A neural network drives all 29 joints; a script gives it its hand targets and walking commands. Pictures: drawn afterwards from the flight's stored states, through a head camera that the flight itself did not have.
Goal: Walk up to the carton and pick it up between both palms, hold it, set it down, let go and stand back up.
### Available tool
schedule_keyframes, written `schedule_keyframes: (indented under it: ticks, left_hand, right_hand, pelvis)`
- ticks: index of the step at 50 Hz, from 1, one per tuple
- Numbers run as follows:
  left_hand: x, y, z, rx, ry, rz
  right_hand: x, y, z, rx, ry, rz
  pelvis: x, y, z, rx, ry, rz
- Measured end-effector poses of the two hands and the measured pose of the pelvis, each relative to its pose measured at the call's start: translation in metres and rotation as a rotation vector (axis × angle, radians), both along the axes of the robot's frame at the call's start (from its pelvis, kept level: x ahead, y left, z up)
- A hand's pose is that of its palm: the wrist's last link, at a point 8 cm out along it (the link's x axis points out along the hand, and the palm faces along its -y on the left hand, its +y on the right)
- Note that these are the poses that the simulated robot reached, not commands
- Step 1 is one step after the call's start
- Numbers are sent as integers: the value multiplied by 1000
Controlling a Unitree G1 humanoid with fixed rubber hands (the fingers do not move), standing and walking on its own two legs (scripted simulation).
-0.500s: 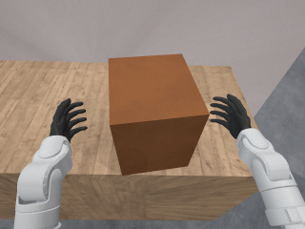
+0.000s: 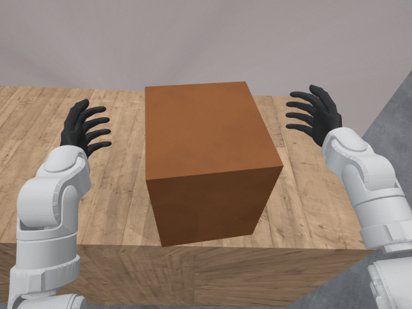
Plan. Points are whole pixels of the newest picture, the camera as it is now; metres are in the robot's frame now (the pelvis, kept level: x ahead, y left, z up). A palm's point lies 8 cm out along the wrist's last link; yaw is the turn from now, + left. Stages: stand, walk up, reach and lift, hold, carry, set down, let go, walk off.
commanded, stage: reach and lift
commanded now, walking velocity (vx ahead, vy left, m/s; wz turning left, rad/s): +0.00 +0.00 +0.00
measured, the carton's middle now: (202, 166) +0.41 +0.04 +0.05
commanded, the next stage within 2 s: none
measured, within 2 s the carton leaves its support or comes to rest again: neither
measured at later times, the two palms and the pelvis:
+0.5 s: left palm (82, 146) +0.37 +0.25 +0.13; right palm (307, 130) +0.45 -0.17 +0.13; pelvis +0.01 +0.01 +0.00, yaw +2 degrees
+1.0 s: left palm (102, 174) +0.35 +0.23 +0.07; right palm (280, 154) +0.43 -0.13 +0.07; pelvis -0.01 +0.00 -0.01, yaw +2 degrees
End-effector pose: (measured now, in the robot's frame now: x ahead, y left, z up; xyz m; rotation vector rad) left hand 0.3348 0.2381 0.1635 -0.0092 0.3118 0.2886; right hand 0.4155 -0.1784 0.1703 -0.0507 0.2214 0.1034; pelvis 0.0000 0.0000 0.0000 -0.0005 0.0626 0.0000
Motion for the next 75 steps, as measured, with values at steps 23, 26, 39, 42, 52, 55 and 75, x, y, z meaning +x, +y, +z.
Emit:
schedule_keyframes:
  ticks: [23, 26, 39, 42, 52, 55, 75]
  left_hand:
    - [36, 14, -13, 3, 57, -6]
    - [28, 12, -41, -19, 93, 0]
    - [8, -2, -96, -16, 57, 3]
    - [14, -3, -93, -8, 25, 9]
    - [17, -12, -97, -8, 21, 15]
    - [15, -14, -102, -21, 24, 26]
    - [39, -52, -101, -33, -12, 20]
  right_hand:
    - [40, 15, -23, 35, 65, -33]
    - [32, 11, -45, 23, 90, -48]
    - [11, 26, -100, 13, 62, -15]
    - [14, 34, -100, 20, 42, -9]
    - [19, 54, -97, 14, 28, 14]
    - [18, 55, -99, 12, 39, 4]
    - [10, 70, -113, 33, 60, -48]
  pelvis:
    - [3, 10, 0, -9, 53, 29]
    - [6, 11, 1, -8, 48, 28]
    - [-5, 4, -3, -13, 105, 30]
    - [-8, 3, -5, -16, 135, 33]
    - [-8, 2, -5, -11, 134, 39]
    - [-9, 2, -5, -9, 123, 40]
    - [-10, 3, -6, -19, 143, 14]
